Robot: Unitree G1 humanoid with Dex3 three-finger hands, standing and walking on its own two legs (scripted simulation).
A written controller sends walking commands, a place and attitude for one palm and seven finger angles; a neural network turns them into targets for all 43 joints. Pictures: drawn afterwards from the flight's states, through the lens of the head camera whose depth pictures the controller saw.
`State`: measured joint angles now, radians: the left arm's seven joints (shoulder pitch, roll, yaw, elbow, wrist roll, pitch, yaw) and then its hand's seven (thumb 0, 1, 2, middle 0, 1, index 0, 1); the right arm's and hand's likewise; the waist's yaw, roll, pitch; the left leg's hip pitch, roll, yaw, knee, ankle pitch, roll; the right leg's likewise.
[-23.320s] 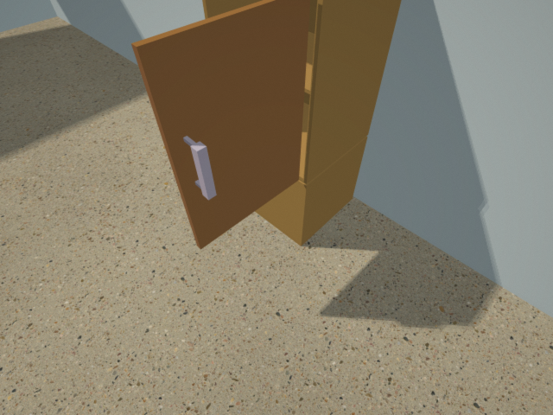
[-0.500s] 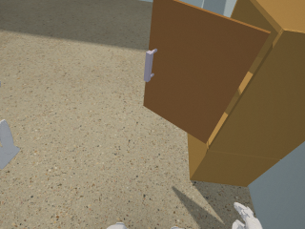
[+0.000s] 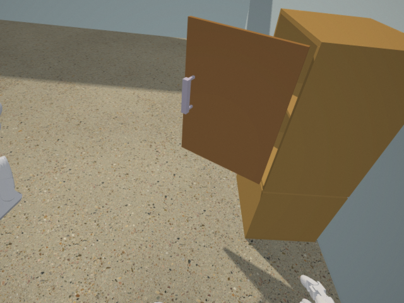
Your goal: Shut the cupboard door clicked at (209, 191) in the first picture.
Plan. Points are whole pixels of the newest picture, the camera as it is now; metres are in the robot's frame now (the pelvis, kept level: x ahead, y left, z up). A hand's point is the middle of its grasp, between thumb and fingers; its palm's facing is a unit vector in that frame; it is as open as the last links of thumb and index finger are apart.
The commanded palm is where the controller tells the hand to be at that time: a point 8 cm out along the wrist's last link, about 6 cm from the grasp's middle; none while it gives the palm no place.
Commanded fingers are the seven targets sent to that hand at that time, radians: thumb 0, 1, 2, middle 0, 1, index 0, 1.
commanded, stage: stop stepping back and stand still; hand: left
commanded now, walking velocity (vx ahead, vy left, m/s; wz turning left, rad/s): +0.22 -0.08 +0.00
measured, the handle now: (188, 94) +0.90 +0.06 +0.00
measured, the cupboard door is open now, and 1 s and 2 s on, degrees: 59 59 59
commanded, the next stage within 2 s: let the arm hang, fingers relaxed in 1.80 s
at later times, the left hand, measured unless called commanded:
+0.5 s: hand out of the picture +0.14 +0.28 +0.23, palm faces +0.32 -0.80 -0.50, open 7.4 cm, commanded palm +0.09 +0.34 +0.21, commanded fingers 0.00 0.90 0.90 -0.20 -0.30 -0.20 -0.30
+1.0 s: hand out of the picture +0.17 +0.30 +0.21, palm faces +0.42 -0.79 -0.45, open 7.4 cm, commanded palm +0.10 +0.34 +0.21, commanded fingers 0.00 0.90 0.90 -0.20 -0.30 -0.20 -0.30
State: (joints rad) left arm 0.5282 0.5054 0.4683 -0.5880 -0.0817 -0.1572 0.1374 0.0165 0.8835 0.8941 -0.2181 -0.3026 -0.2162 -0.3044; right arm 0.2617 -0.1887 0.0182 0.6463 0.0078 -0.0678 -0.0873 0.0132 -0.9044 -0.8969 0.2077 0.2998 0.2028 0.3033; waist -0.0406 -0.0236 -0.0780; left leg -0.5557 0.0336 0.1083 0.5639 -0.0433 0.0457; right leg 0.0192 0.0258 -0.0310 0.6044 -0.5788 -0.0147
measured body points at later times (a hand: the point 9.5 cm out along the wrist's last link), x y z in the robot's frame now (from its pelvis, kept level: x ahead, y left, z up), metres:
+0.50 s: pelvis -0.07 +0.05 +0.03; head -0.07 +0.08 +0.48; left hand +0.12 +0.33 +0.26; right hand +0.08 -0.16 -0.04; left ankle +0.02 +0.14 -0.70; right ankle -0.06 -0.05 -0.66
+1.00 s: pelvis -0.05 +0.04 +0.03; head -0.05 +0.06 +0.48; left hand +0.14 +0.34 +0.24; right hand +0.11 -0.21 -0.04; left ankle -0.02 +0.17 -0.70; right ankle -0.11 -0.04 -0.70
